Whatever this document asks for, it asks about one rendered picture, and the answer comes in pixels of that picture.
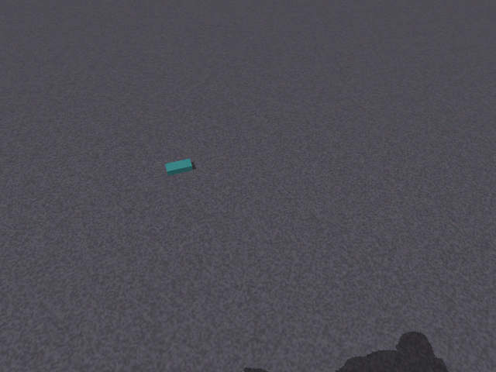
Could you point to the small box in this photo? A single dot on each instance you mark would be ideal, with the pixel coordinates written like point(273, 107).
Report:
point(179, 167)

